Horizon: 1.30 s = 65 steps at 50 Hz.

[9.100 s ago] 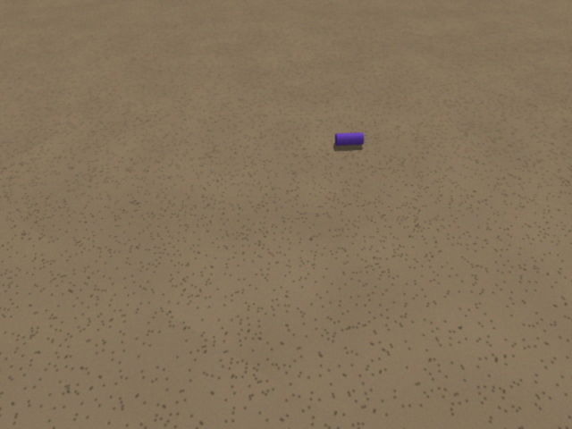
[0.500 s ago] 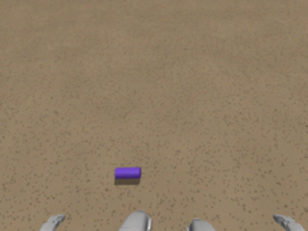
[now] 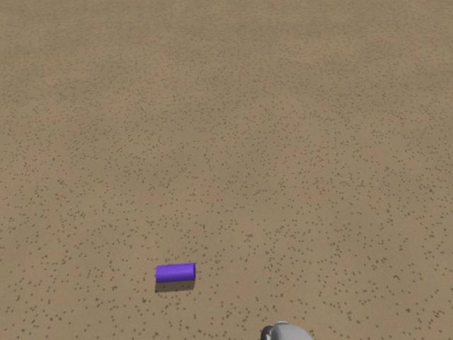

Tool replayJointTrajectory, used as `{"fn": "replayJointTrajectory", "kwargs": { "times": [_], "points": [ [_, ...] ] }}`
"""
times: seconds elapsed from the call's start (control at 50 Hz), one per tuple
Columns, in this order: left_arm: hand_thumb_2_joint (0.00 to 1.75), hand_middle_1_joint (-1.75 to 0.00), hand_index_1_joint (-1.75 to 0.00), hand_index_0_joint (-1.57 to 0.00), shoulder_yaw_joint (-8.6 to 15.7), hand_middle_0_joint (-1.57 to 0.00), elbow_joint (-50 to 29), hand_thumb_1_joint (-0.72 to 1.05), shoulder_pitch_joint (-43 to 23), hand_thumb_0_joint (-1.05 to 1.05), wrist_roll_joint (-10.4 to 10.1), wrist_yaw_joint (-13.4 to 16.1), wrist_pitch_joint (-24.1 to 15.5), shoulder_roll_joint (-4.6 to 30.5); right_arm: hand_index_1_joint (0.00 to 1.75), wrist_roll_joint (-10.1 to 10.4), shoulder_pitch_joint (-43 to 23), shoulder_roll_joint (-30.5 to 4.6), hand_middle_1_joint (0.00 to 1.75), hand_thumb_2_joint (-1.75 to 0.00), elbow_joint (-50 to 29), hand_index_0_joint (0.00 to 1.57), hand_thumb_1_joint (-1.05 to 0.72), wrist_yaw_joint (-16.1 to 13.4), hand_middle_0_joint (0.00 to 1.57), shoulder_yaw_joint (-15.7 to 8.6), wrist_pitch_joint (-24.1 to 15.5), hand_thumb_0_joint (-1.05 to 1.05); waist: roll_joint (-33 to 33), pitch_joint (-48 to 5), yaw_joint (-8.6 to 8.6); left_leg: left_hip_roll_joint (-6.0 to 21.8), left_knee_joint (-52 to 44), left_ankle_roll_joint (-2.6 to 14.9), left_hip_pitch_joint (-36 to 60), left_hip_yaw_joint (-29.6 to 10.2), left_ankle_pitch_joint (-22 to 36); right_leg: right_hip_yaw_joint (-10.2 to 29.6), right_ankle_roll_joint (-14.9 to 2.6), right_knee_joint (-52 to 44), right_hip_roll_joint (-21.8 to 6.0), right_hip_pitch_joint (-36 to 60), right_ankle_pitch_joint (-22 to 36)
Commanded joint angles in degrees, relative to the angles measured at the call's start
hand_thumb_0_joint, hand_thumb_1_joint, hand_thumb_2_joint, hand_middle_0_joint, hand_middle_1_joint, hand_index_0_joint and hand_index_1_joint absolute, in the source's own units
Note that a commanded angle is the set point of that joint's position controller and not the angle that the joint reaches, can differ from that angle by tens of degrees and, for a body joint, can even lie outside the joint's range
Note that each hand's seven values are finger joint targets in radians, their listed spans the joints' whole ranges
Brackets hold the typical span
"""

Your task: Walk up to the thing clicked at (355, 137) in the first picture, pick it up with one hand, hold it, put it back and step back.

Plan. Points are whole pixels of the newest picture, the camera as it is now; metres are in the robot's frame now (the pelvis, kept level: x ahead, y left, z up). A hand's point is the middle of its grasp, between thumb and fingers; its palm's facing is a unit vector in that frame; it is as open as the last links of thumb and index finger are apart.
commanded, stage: walk up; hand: left
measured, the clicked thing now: (176, 272) +0.47 +0.25 -0.72
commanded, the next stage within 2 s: none
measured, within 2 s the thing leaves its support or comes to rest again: neither
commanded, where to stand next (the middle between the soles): +0.08 +0.01 m, yaw +1 degrees
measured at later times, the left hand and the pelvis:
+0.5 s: hand out of the picture +0.04 +0.29 -0.15, palm faces -0.07 -0.93 -0.36, open 7.4 cm; pelvis -0.04 +0.01 +0.01, yaw -2 degrees
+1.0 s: hand out of the picture +0.05 +0.30 -0.13, palm faces +0.01 -0.88 -0.48, open 7.4 cm; pelvis +0.02 +0.00 +0.00, yaw +1 degrees
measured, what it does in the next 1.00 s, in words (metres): steps on the spot: left foot, then right foot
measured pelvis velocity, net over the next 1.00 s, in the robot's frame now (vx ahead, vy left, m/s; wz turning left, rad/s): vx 0.02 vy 0.00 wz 0.03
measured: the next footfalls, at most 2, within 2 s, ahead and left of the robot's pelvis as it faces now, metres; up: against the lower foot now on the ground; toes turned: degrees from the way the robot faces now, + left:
left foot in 0.24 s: +0.01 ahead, +0.13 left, +0.00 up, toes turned +3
right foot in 0.62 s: +0.00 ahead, -0.15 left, +0.00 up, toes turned -3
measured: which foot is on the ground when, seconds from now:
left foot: up 0.00-0.22, down 0.24-0.62, up 0.64-0.98, down 1.00-1.00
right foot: down 0.00-0.26, up 0.28-0.60, down 0.62-1.00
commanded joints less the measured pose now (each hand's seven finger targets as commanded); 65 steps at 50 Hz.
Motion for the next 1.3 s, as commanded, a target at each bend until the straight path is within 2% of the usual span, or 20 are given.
{"fn": "replayJointTrajectory", "kwargs": {
  "times": [0.0,0.18,0.24,0.26,0.3,0.38,0.48,0.56,0.58,0.62,0.64,0.72,0.86,0.92,0.96,0.98,1.0,1.12,1.22,1.28],
  "points": [
    [0.90,-0.30,-0.30,-0.20,2.6,-0.20,-5.8,0.90,-2.5,0.00,-0.1,1.1,-1.1,15.0,0.30,0.7,4.9,-11.5,0.30,-0.90,-2.2,0.20,-0.90,-2.1,0.20,-2.1,-0.4,0.00,-8.1,-15.4,1.56,-0.3,16.7,0.13,-8.5,-7.6,-9.8,24.1,-15.11,-10.8,-21.1,10.8,4.4],
    [0.90,-0.30,-0.30,-0.20,2.2,-0.20,-9.2,0.90,-12.5,0.00,0.7,0.9,3.9,13.3,0.30,-0.8,5.3,-10.3,0.30,-0.90,1.4,0.20,-0.90,-1.8,0.20,-2.3,-1.0,0.00,-11.9,-14.8,-1.32,-2.4,-4.2,-0.98,-3.4,3.1,8.7,10.1,-9.58,2.0,-13.3,-1.7,9.1],
    [0.90,-0.30,-0.30,-0.20,2.5,-0.20,-9.6,0.90,-12.1,0.00,-0.1,1.6,5.2,11.4,0.30,-2.6,-6.8,-21.9,0.30,-0.90,-3.9,0.20,-0.90,-1.5,0.20,-4.8,-1.6,0.00,10.8,-8.7,-0.49,22.3,-25.7,11.69,-16.5,-32.0,26.3,9.1,-1.48,29.8,4.1,-7.6,-29.3],
    [0.90,-0.30,-0.30,-0.20,3.2,-0.20,-8.7,0.90,-12.2,0.00,0.1,1.7,5.5,12.4,0.30,-2.7,-9.6,-21.5,0.30,-0.90,-4.6,0.20,-0.90,-1.7,0.20,-5.0,-2.2,0.00,8.2,-7.7,0.32,23.4,-25.2,14.54,-18.3,-32.8,30.4,13.2,-1.48,38.3,4.8,-7.0,-29.3],
    [0.90,-0.30,-0.30,-0.20,3.5,-0.20,-7.4,0.90,-9.3,0.00,0.4,1.2,5.9,11.9,0.30,-3.0,-12.8,-17.6,0.30,-0.90,-4.6,0.20,-0.90,-3.1,0.20,-4.2,-3.4,0.00,0.5,-8.2,3.64,17.5,-18.9,11.29,-11.5,-21.4,32.8,16.0,-1.59,45.5,5.3,-12.1,-22.5],
    [0.90,-0.30,-0.30,-0.20,4.2,-0.20,-7.1,0.90,-2.7,0.00,1.9,-3.1,3.0,14.5,0.30,-2.9,-4.6,-17.2,0.30,-0.90,-4.1,0.20,-0.90,-1.6,0.20,-5.7,-6.0,0.00,6.9,-15.6,0.78,14.4,-25.8,9.51,11.8,-23.8,-17.8,7.6,0.00,31.3,2.1,-17.7,-19.3],
    [0.90,-0.30,-0.30,-0.20,3.6,-0.20,-8.2,0.90,-6.7,0.00,1.7,-3.7,-0.4,14.4,0.30,-3.6,0.6,-18.1,0.30,-0.90,-5.2,0.20,-0.90,0.2,0.20,-5.4,-5.6,0.00,9.0,-4.4,-3.15,16.4,-26.9,12.70,7.1,-19.5,-6.5,3.9,0.25,12.4,-0.6,-13.0,-26.3],
    [0.90,-0.30,-0.30,-0.20,3.3,-0.20,-3.8,0.90,8.9,0.00,0.9,-3.1,-2.1,12.1,0.30,-3.0,-6.1,-16.9,0.30,-0.90,-8.5,0.20,-0.90,1.8,0.20,-4.6,-4.0,0.00,11.9,-8.5,3.95,9.1,-17.7,8.89,-3.2,-6.7,4.6,-5.4,-0.95,-7.6,3.0,10.8,-14.7],
    [0.90,-0.30,-0.30,-0.20,4.1,-0.20,-1.1,0.90,16.2,0.00,0.9,-2.2,-2.5,13.3,0.30,-2.9,-7.2,-14.2,0.30,-0.90,-9.3,0.20,-0.90,1.9,0.20,-4.0,-3.3,0.00,5.4,-10.3,7.27,6.5,-7.9,6.85,-10.6,-3.6,4.4,-4.7,-0.61,-11.9,3.0,22.0,-11.1],
    [0.90,-0.30,-0.30,-0.20,6.5,-0.20,-2.8,0.90,20.0,0.00,2.1,-1.0,-3.3,24.0,0.30,-2.0,-10.7,-8.8,0.30,-0.90,-14.1,0.20,-0.90,1.9,0.20,-2.0,-2.9,0.00,-12.7,-6.1,9.67,-3.5,15.9,0.99,-39.4,-3.6,-5.5,40.2,-10.14,-23.5,-21.6,27.2,-37.8],
    [0.90,-0.30,-0.30,-0.20,6.1,-0.20,-4.9,0.90,14.6,0.00,1.6,-0.8,-3.4,25.6,0.30,-2.2,-12.6,-13.3,0.30,-0.90,-13.5,0.20,-0.90,1.3,0.20,-3.3,-3.1,0.00,-5.8,0.7,8.25,1.2,17.2,0.47,-37.9,-12.9,-2.5,44.7,-15.35,-25.6,-27.3,17.7,-44.0],
    [0.90,-0.30,-0.30,-0.20,4.5,-0.20,-6.4,0.90,9.4,0.00,0.3,0.0,-4.9,20.1,0.30,-1.8,-0.3,-14.2,0.30,-0.90,-7.7,0.20,-0.90,2.9,0.20,-4.4,-3.0,0.00,-4.3,0.7,1.79,1.7,14.5,-0.95,-28.4,-12.0,9.4,18.7,-9.69,-19.9,-16.9,14.6,-19.0],
    [0.90,-0.30,-0.30,-0.20,2.7,-0.20,-9.1,0.90,5.3,0.00,0.2,1.6,-4.0,15.8,0.30,-0.6,-3.3,-9.2,0.30,-0.90,-8.3,0.20,-0.90,2.2,0.20,-3.3,-0.9,0.00,-14.1,0.1,2.13,-1.0,3.5,-1.53,-12.6,-3.6,14.6,0.2,-7.86,-7.2,-13.0,4.8,35.7],
    [0.90,-0.30,-0.30,-0.20,1.9,-0.20,-9.6,0.90,3.4,0.00,-0.7,1.9,-1.2,15.6,0.30,-0.3,-4.9,-10.5,0.30,-0.90,-7.3,0.20,-0.90,1.0,0.20,-2.9,-1.2,0.00,-13.7,-4.4,2.03,-2.3,-6.5,-0.80,-6.6,2.8,18.9,0.1,-6.57,4.1,-11.2,6.6,31.2],
    [0.90,-0.30,-0.30,-0.20,1.2,-0.20,-9.1,0.90,5.0,0.00,-1.7,2.4,-0.1,14.3,0.30,-0.9,-3.6,-12.4,0.30,-0.90,-6.4,0.20,-0.90,0.4,0.20,-3.4,-1.5,0.00,-4.9,-8.3,0.43,-2.2,-14.2,1.14,0.6,1.9,42.9,-0.9,-3.00,15.5,-7.1,6.1,21.6],
    [0.90,-0.30,-0.30,-0.20,0.8,-0.20,-9.3,0.90,8.0,0.00,-2.7,2.8,0.0,12.3,0.30,-1.6,-2.3,-16.1,0.30,-0.90,-7.5,0.20,-0.90,0.2,0.20,-4.5,-1.6,0.00,3.1,-14.0,-0.36,6.2,-13.5,6.10,7.2,-7.0,64.2,0.1,-0.52,27.2,-2.3,2.8,10.1],
    [0.90,-0.30,-0.30,-0.20,0.9,-0.20,-9.3,0.90,10.3,0.00,-3.6,3.3,0.7,11.0,0.30,-0.8,-1.9,-18.4,0.30,-0.90,-8.6,0.20,-0.90,0.2,0.20,-4.8,-1.7,0.00,11.1,-20.5,0.14,17.5,-13.3,14.64,13.5,-22.9,80.8,1.2,0.29,38.7,5.3,-3.4,-26.8],
    [0.90,-0.30,-0.30,-0.20,1.6,-0.20,-6.2,0.90,8.0,0.00,-1.0,2.2,3.3,11.8,0.30,-0.5,-12.4,-14.1,0.30,-0.90,-9.4,0.20,-0.90,-2.1,0.20,-3.5,-1.2,0.00,4.5,-13.3,3.47,14.8,-17.2,12.13,-7.0,-15.7,30.6,7.5,-1.31,35.7,0.4,-0.6,-24.3],
    [0.90,-0.30,-0.30,-0.20,4.1,-0.20,-7.7,0.90,6.9,0.00,1.5,-0.1,4.6,12.4,0.30,-1.6,-10.8,-17.1,0.30,-0.90,-9.5,0.20,-0.90,-3.2,0.20,-4.4,-2.3,0.00,6.0,-14.9,2.46,18.5,-18.2,12.58,-6.6,-21.5,27.1,4.0,-0.40,22.6,-1.2,1.0,-24.1],
    [0.90,-0.30,-0.30,-0.20,5.4,-0.20,-6.2,0.90,12.5,0.00,2.1,-1.9,4.4,11.7,0.30,-2.0,-14.3,-17.1,0.30,-0.90,-10.2,0.20,-0.90,-3.1,0.20,-4.2,-2.0,0.00,8.3,-15.6,5.58,13.9,-18.0,7.29,-17.8,-15.7,11.2,1.4,-3.05,7.0,-0.2,13.4,-19.5]
  ]
}}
